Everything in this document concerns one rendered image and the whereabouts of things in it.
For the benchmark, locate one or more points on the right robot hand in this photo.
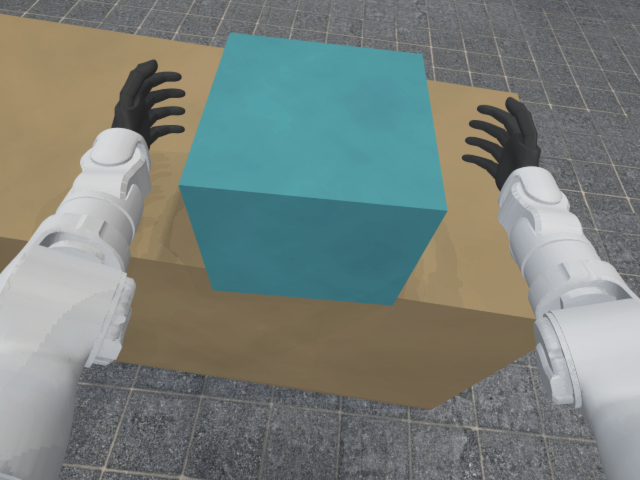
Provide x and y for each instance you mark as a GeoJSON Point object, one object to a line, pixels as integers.
{"type": "Point", "coordinates": [519, 142]}

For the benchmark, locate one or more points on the robot left forearm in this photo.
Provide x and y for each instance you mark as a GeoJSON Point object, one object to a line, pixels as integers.
{"type": "Point", "coordinates": [98, 218]}

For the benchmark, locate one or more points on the carton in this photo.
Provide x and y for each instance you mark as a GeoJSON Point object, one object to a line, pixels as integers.
{"type": "Point", "coordinates": [314, 171]}

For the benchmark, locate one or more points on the left robot hand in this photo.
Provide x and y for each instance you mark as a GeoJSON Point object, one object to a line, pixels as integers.
{"type": "Point", "coordinates": [133, 111]}

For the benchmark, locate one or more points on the robot right forearm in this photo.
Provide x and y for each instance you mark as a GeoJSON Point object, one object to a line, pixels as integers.
{"type": "Point", "coordinates": [559, 264]}

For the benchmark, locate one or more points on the pedestal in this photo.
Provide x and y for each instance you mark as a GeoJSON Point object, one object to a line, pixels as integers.
{"type": "Point", "coordinates": [462, 315]}

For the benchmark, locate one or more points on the right robot upper arm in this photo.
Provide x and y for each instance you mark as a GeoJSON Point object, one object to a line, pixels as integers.
{"type": "Point", "coordinates": [589, 357]}

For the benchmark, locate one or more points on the left robot upper arm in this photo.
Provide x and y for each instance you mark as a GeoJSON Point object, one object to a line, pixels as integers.
{"type": "Point", "coordinates": [62, 313]}

